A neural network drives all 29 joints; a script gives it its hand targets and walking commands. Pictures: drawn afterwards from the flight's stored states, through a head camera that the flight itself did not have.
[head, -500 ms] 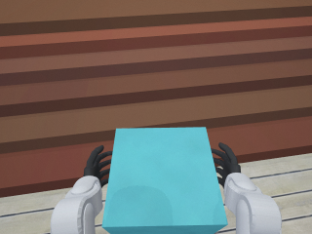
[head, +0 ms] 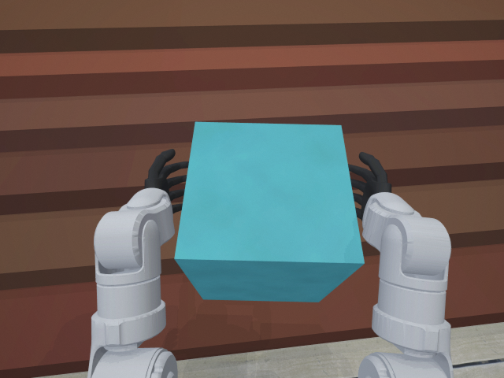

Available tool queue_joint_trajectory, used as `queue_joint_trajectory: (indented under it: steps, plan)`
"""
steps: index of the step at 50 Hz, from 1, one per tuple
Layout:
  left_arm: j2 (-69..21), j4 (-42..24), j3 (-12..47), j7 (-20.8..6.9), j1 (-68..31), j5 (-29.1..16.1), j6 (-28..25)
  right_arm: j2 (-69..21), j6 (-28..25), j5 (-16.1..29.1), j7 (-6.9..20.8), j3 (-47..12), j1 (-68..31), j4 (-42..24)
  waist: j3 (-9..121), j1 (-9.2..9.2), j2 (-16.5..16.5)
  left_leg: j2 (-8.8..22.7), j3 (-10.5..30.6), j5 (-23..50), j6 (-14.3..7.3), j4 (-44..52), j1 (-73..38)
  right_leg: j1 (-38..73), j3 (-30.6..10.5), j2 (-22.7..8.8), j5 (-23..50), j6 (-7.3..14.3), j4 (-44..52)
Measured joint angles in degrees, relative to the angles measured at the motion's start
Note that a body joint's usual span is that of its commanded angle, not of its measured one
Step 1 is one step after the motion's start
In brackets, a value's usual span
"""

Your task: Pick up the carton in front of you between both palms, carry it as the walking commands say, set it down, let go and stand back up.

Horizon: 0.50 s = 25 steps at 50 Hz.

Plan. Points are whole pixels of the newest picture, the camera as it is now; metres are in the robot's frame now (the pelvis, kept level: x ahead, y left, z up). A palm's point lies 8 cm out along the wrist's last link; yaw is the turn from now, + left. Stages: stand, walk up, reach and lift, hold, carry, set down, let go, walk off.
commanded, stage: carry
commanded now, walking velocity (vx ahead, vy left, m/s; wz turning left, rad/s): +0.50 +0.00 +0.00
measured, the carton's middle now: (264, 222) +0.34 +0.00 +0.09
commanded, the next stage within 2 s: none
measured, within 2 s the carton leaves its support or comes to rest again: neither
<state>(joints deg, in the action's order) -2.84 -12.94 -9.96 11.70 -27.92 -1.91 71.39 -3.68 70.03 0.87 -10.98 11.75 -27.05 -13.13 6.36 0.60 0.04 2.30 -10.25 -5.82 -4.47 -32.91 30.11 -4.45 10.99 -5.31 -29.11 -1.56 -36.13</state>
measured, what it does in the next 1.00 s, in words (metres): climbs: right foot, then left foot 0.23 m higher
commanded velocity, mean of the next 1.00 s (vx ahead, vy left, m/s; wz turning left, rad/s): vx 0.50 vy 0.00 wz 0.00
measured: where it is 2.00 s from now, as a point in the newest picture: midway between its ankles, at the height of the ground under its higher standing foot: (291, 20)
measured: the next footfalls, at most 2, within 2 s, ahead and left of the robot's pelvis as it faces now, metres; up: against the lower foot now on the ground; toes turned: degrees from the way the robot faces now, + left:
right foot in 0.34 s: +0.28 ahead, -0.12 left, +0.00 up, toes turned -3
left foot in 0.68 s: +0.64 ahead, +0.05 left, +0.22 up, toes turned +0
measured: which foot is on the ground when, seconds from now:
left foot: down 0.00-0.50, up 0.52-0.66, down 0.68-0.92, up 0.94-1.00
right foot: down 0.00-0.00, up 0.02-0.32, down 0.34-0.72, up 0.74-0.92, down 0.94-1.00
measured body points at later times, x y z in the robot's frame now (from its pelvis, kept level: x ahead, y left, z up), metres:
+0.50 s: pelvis +0.34 -0.01 +0.02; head +0.40 -0.02 +0.46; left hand +0.71 +0.12 +0.13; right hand +0.69 -0.19 +0.13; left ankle +0.13 +0.09 -0.67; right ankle +0.27 -0.11 -0.66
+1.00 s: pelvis +0.86 -0.05 +0.24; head +0.95 -0.11 +0.68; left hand +1.25 +0.02 +0.30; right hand +1.19 -0.29 +0.30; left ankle +0.63 +0.10 -0.29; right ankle +0.76 -0.10 -0.47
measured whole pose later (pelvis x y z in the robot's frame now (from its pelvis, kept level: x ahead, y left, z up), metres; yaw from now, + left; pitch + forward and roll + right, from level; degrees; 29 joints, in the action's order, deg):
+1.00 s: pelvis +0.86 -0.05 +0.24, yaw -2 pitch +7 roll +8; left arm -11.0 -6.5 -18.5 9.4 -26.7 9.2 52.5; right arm -4.3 55.5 4.8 -14.5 10.4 -27.9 -8.8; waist -4.1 -10.6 2.1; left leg -11.3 2.0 -27.0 -1.1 -82.7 20.3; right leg -21.8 -5.9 1.9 -13.1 5.6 -46.0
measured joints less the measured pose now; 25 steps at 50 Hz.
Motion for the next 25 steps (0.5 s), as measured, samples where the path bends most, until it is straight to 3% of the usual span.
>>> queue_joint_trajectory:
  steps: [3,6,14,17,19,22,23,24,25]
  plan:
    - [0.81,3.99,-2.59,0.32,-3.12,0.04,-1.33,-1.34,-1.79,-0.52,-0.34,1.49,-3.80,4.85,-3.31,-2.75,0.22,-0.74,-0.04,-5.77,-1.41,-4.93,0.33,-13.42,-7.20,1.93,0.79,2.09,-27.60]
    - [-1.74,5.67,-5.70,0.17,-4.58,1.24,-2.23,-1.75,-2.56,-0.30,-0.41,2.79,-4.03,5.92,-6.13,-3.86,0.54,-1.38,0.21,-7.06,-1.05,-2.16,-2.71,-25.11,-8.55,3.12,5.42,4.16,-38.27]
    - [-4.45,0.59,-6.23,-0.95,-3.59,3.12,-6.98,-2.41,-7.26,1.17,0.29,4.17,-4.23,2.88,-10.18,-4.12,-0.18,-2.13,0.76,-12.17,-0.47,3.87,-12.27,-42.28,-7.42,1.92,11.44,5.23,-33.31]
    - [-4.06,-1.89,-5.70,-1.13,-2.39,3.12,-8.01,-2.78,-8.00,0.86,0.28,3.05,-3.67,0.70,-9.42,-4.49,-0.46,-2.13,1.51,-16.10,0.44,3.87,-16.03,-45.91,-7.13,2.09,9.56,5.75,-34.43]
    - [-4.12,-4.19,-5.47,-1.18,-0.53,2.81,-8.01,-2.95,-7.90,1.08,0.10,2.01,-2.74,-0.71,-7.41,-5.46,-1.58,-1.49,2.68,-19.00,1.11,3.93,-18.23,-46.17,-6.62,2.24,8.50,6.50,-40.55]
    - [-3.61,-6.72,-5.52,-0.84,1.00,2.55,-7.43,-3.27,-7.46,1.13,-0.93,0.25,-2.37,-1.81,-3.55,-5.97,-2.01,-1.10,4.51,-21.20,2.08,5.07,-21.07,-43.73,-6.09,3.34,1.93,7.38,-43.13]
    - [-3.24,-6.30,-5.46,-0.70,1.27,2.60,-7.61,-3.11,-7.36,0.99,-1.12,-0.19,-2.53,-1.32,-2.64,-5.91,-2.22,-0.76,5.12,-20.57,2.17,3.47,-20.92,-40.78,-6.10,4.29,-1.53,7.78,-40.02]
    - [-3.27,-5.22,-5.15,-0.72,1.16,2.59,-7.73,-2.59,-6.95,0.90,-1.21,-0.31,-2.25,-1.10,-2.16,-5.54,-2.40,-0.24,5.69,-15.13,2.31,-1.03,-19.45,-35.54,-6.08,5.16,1.40,7.94,-31.04]
    - [-3.93,-3.53,-4.57,-0.90,0.44,2.66,-7.67,-1.59,-6.13,1.28,-1.09,0.22,-1.54,-1.56,-2.04,-4.85,-2.80,0.59,6.41,-6.71,2.37,-9.38,-16.42,-27.28,-5.53,5.51,10.72,7.97,-17.64]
